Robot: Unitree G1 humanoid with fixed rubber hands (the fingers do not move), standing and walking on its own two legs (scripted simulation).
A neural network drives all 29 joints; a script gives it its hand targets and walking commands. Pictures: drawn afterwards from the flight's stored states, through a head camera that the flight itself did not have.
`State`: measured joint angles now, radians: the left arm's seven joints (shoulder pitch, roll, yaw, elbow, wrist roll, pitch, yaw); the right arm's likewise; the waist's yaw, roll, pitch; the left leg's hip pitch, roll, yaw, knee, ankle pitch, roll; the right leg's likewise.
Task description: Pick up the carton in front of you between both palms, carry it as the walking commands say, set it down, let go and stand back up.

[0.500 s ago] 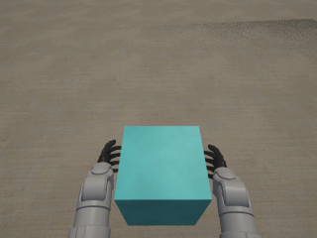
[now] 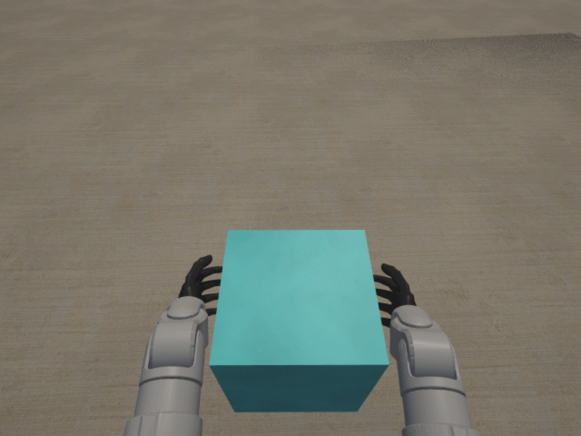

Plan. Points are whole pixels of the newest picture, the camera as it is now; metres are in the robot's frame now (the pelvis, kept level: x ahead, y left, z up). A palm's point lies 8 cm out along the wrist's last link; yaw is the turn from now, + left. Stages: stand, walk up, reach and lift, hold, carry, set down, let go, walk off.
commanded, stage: carry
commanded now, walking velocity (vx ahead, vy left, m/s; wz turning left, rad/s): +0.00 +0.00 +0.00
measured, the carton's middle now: (296, 326) +0.31 +0.00 -0.04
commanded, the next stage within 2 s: hold in 0.10 s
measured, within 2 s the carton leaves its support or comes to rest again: neither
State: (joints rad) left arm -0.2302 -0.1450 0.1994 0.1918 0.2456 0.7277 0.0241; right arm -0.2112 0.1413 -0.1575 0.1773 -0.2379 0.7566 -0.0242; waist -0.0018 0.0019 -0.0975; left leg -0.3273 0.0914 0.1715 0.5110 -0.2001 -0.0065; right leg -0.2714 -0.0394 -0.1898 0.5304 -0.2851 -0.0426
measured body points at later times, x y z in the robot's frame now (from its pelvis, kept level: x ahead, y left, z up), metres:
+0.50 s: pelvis -0.02 +0.03 +0.01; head -0.06 +0.03 +0.45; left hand +0.31 +0.13 +0.04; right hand +0.25 -0.17 +0.04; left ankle +0.04 +0.14 -0.73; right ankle +0.00 -0.08 -0.73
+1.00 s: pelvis -0.02 +0.05 +0.00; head -0.03 +0.06 +0.45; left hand +0.33 +0.16 +0.03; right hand +0.30 -0.14 +0.02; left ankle +0.04 +0.14 -0.73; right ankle +0.00 -0.08 -0.73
